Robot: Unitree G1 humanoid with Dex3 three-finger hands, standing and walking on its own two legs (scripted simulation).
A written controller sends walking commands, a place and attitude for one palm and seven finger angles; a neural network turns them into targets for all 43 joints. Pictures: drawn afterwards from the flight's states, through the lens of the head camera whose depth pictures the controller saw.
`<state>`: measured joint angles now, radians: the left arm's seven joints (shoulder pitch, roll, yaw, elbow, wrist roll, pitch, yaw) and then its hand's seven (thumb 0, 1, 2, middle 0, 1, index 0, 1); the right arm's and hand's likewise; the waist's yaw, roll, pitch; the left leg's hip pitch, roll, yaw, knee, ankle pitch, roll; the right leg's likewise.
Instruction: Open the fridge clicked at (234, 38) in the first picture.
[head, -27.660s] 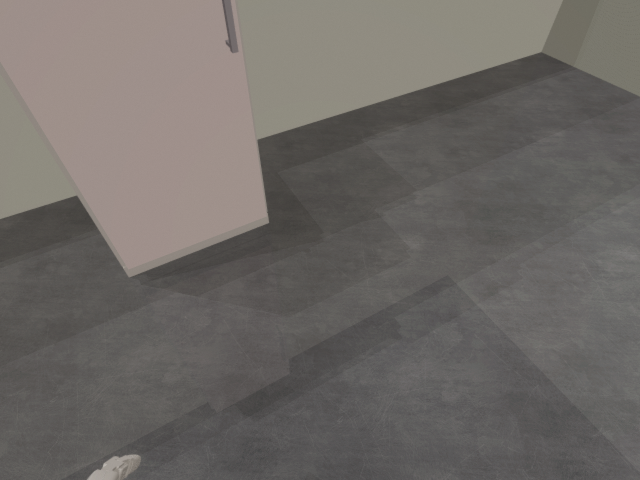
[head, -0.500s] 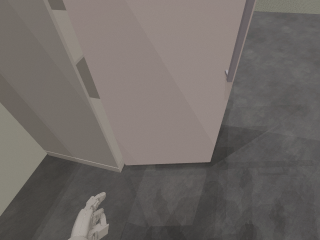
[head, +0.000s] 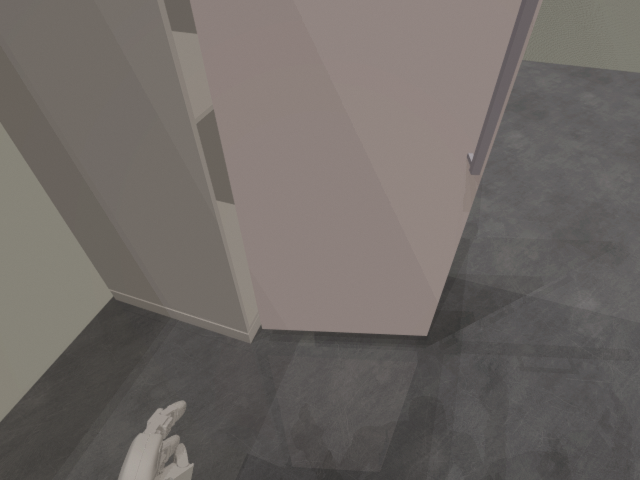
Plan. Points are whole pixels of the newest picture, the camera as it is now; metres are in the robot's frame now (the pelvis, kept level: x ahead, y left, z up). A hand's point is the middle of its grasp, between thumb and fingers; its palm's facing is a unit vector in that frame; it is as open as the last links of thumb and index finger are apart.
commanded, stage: stop stepping back and stand still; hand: right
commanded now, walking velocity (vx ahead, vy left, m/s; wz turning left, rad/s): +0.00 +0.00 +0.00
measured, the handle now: (502, 70) +0.72 -0.25 +0.22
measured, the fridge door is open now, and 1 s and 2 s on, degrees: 74 74 74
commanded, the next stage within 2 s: let the arm hang, fingers relaxed in 0.16 s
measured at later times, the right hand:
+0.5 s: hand out of the picture +0.10 -0.21 -0.14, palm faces -0.04 +0.96 -0.26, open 7.4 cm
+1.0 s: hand out of the picture -0.01 -0.23 -0.16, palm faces +0.01 +0.95 -0.32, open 7.4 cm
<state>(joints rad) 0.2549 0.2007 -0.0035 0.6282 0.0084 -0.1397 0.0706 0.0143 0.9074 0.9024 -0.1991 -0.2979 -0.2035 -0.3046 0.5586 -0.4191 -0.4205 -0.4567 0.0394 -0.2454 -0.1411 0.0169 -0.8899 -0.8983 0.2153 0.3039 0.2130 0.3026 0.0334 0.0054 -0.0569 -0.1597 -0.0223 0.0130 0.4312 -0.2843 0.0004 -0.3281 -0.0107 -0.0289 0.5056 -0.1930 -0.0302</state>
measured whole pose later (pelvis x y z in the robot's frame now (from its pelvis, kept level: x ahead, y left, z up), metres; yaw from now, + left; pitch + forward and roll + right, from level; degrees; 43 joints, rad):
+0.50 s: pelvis -0.02 -0.01 -0.01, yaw -1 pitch +1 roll +1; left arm 0.14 0.29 0.00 0.84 0.02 -0.02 0.00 0.01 0.91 0.90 -0.20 -0.30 -0.21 -0.30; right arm 0.26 -0.25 0.00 0.66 -0.04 0.05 0.01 0.01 -0.91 -0.90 0.20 0.30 0.20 0.30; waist 0.04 -0.01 0.01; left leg -0.25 0.02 0.02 0.58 -0.34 -0.01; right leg -0.39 0.03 -0.02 0.57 -0.19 -0.05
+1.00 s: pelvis -0.01 +0.00 +0.00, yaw -1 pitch -1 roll +1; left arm 0.21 0.24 0.01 1.10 0.02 0.01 0.02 0.01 0.91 0.90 -0.20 -0.30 -0.20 -0.30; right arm 0.26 -0.28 -0.01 1.14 -0.02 0.00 -0.02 0.01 -0.91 -0.90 0.20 0.30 0.20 0.30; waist 0.00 -0.03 0.02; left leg -0.12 0.00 0.03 0.40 -0.27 0.00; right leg -0.27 0.02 -0.01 0.42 -0.14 -0.03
